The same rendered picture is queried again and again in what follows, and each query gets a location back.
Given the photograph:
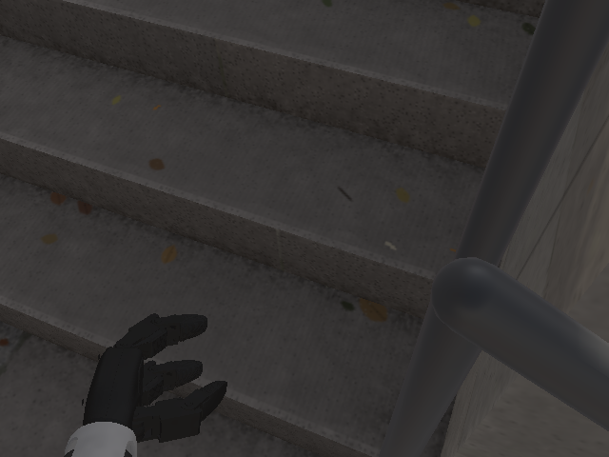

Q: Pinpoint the robot left hand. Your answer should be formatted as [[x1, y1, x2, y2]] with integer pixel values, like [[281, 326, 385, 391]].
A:
[[82, 313, 227, 443]]

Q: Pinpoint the left robot forearm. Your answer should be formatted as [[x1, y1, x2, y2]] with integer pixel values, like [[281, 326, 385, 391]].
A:
[[64, 422, 137, 457]]

